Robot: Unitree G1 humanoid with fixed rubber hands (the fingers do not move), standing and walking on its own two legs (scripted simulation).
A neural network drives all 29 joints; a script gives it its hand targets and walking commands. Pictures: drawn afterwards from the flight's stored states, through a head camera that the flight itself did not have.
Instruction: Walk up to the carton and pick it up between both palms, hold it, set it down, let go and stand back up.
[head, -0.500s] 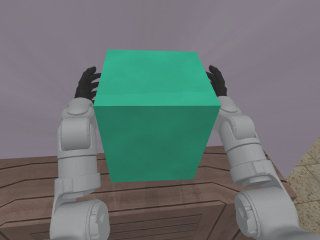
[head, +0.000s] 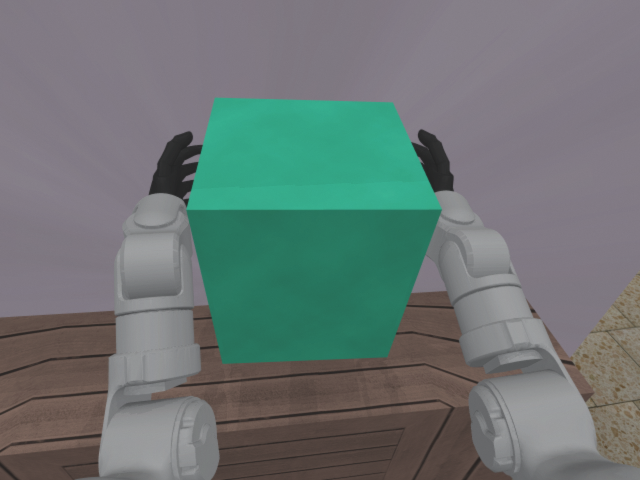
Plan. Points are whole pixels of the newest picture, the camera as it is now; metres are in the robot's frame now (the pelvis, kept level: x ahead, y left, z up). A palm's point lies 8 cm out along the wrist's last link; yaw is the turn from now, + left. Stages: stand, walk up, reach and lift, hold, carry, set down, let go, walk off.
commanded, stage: hold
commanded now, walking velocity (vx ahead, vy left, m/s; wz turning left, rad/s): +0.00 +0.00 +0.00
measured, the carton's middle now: (306, 235) +0.36 +0.01 +0.18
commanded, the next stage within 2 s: none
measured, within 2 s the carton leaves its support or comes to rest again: neither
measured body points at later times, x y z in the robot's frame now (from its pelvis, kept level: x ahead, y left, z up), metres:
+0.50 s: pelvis +0.00 +0.00 +0.00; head -0.07 +0.02 +0.44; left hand +0.37 +0.17 +0.23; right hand +0.38 -0.14 +0.24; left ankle +0.05 +0.13 -0.75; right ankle -0.02 -0.11 -0.75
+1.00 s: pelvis +0.00 -0.01 +0.00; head -0.06 +0.02 +0.44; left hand +0.37 +0.16 +0.23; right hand +0.38 -0.14 +0.24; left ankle +0.05 +0.13 -0.75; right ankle -0.02 -0.11 -0.75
